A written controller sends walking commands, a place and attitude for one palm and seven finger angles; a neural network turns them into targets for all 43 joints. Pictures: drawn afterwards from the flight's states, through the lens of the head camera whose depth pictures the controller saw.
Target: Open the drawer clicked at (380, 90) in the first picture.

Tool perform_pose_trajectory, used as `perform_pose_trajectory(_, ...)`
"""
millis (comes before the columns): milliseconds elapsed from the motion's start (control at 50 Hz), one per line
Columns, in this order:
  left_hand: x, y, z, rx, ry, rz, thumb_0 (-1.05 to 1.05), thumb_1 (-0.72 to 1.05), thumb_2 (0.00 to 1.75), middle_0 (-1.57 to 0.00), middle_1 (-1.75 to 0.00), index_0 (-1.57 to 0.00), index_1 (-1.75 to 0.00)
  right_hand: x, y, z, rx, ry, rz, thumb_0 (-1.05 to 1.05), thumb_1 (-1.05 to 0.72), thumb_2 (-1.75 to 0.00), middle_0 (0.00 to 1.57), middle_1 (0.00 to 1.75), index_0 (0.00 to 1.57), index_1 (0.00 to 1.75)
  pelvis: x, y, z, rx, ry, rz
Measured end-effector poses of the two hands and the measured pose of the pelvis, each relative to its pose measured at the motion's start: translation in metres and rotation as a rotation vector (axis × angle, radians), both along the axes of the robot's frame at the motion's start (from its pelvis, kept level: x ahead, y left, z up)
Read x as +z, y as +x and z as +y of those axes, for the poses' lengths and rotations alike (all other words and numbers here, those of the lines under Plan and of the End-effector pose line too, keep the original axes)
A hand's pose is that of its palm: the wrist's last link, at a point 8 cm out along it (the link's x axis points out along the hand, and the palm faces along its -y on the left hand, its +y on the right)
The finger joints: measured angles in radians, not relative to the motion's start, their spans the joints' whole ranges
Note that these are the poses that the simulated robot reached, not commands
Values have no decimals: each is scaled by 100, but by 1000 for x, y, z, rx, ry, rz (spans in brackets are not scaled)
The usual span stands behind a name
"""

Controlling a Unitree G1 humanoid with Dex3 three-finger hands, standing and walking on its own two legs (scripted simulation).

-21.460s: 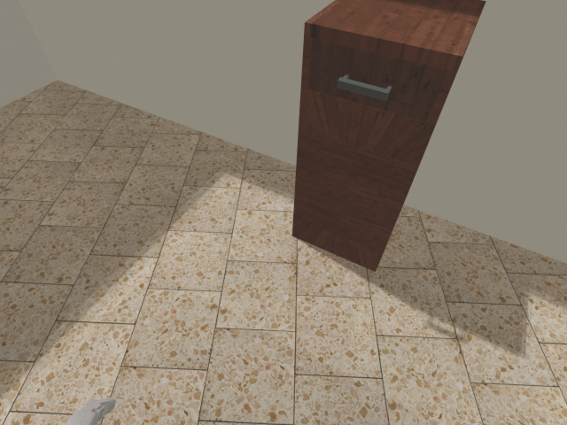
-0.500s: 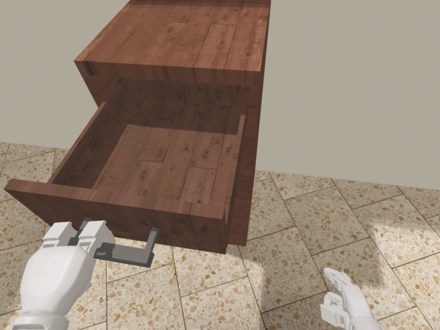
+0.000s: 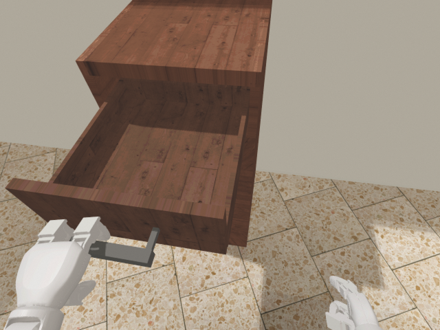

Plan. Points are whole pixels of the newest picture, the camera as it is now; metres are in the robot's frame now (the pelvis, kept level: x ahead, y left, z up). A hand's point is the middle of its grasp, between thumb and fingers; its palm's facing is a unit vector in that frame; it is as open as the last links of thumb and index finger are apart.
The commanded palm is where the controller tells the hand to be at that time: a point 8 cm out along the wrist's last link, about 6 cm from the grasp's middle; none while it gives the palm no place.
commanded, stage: open the thumb to release the handle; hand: left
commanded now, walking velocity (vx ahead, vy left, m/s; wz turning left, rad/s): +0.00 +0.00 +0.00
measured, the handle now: (115, 239) +0.24 +0.20 +0.07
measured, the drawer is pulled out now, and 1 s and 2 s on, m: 0.30 0.30 0.30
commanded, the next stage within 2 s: lift the hand off the handle in 0.12 s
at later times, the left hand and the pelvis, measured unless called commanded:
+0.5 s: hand (84, 273) +0.19 +0.25 +0.04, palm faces +0.04 -0.08 -1.00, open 13.9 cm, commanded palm +0.17 +0.24 +0.09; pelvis -0.01 +0.00 +0.00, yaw +0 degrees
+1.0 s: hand (62, 255) +0.20 +0.25 +0.10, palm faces +0.08 -0.07 -0.99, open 13.6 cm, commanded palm +0.17 +0.24 +0.16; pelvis -0.01 +0.00 +0.02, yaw +1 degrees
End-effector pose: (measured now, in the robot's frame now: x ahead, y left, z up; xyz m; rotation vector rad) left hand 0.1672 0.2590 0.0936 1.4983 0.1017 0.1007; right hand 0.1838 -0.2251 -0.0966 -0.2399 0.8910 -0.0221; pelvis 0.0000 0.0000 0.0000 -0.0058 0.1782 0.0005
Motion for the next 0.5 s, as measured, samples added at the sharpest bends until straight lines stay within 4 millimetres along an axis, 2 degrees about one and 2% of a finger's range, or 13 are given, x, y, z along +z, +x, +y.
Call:
perform_pose_trajectory(100, 1, -4, 2, 4, 2, 3, 0, -18, 43, -34, -124, -33, -123, 2, 3, 3, 4, 7, -13, 1, -91, -90, 20, 30, 20, 30, 0, -1, 0, 0, -2, -4)
perform_pose_trajectory(200, 1, -6, 5, 12, 0, 2, 0, -37, 35, -33, -122, -32, -121, 3, 6, 7, 12, 8, -25, 1, -91, -90, 20, 30, 20, 30, 0, -3, 1, 5, -5, -10)
perform_pose_trajectory(360, -3, -4, -11, -4, -61, -23, 0, -47, 31, -32, -121, -31, -120, 4, 5, 13, 32, 12, -31, 1, -91, -90, 20, 30, 20, 30, -1, -5, 5, 6, -4, -5)
perform_pose_trajectory(500, -4, 1, -9, -17, -9, -37, 0, -49, 30, -32, -120, -31, -120, 1, 2, 17, 39, 26, -20, 1, -91, -90, 20, 30, 20, 30, -3, -7, 5, 6, -6, -12)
